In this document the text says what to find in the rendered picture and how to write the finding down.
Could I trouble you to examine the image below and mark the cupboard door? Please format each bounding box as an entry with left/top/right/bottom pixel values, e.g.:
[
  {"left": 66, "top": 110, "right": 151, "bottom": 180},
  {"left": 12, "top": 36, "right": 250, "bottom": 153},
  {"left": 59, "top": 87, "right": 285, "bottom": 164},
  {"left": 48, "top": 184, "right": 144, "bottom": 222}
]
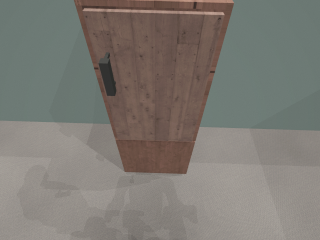
[{"left": 82, "top": 8, "right": 225, "bottom": 142}]

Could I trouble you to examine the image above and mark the handle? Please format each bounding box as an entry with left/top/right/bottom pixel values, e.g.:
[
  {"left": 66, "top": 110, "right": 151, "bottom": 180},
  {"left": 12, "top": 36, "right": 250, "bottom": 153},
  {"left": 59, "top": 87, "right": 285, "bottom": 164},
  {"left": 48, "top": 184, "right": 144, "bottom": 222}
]
[{"left": 98, "top": 52, "right": 117, "bottom": 96}]

